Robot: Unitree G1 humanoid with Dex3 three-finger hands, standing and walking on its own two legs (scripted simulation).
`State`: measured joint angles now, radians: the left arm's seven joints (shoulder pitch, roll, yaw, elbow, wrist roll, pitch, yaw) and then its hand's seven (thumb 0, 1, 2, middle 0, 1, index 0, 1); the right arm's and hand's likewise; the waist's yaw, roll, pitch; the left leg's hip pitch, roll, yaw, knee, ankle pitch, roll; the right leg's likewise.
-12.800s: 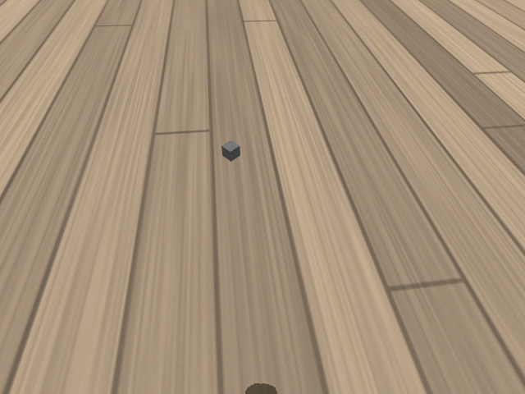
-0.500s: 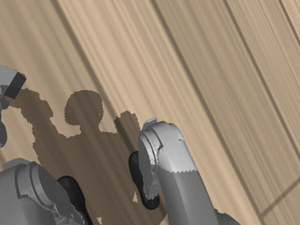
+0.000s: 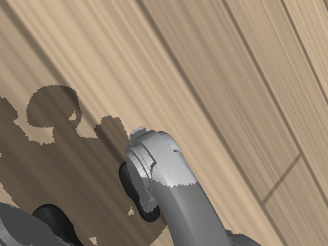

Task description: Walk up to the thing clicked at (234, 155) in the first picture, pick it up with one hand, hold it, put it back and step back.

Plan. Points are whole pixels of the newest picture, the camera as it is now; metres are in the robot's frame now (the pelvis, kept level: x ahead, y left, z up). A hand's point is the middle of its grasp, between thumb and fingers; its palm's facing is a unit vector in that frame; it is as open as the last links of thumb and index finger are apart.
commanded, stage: close in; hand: left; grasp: from above
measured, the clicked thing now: out of the picture +0.51 +0.30 -0.29
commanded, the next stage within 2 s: rest palm in 0.02 s
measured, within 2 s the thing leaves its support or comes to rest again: neither
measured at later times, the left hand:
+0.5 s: hand out of the picture +0.47 +0.30 -0.24, palm faces -0.18 -0.42 -0.89, open 14.0 cm
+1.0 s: hand out of the picture +0.47 +0.30 -0.27, palm faces -0.15 -0.41 -0.90, open 14.0 cm
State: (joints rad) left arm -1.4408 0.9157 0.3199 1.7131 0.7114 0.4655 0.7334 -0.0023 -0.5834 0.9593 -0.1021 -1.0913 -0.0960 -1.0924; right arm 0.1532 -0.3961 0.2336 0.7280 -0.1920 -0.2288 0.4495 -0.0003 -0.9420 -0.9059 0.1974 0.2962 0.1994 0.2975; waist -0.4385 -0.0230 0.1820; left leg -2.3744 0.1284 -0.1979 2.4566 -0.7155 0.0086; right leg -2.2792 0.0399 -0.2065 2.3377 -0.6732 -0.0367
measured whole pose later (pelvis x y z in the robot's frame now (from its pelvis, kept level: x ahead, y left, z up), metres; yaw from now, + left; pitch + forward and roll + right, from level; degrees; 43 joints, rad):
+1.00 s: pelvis -0.01 +0.00 +0.00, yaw -2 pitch +31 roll -13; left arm -1.37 1.01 0.26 1.77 0.64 0.38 0.75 0.00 -0.52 0.95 -0.11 -1.06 -0.10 -1.06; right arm 0.10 -0.37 0.36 0.68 -0.23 -0.28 0.43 0.00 -0.94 -0.91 0.20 0.30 0.20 0.30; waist -0.47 -0.14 0.28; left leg -2.37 0.12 -0.24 2.48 -0.69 0.02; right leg -2.25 0.05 -0.24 2.33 -0.64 -0.02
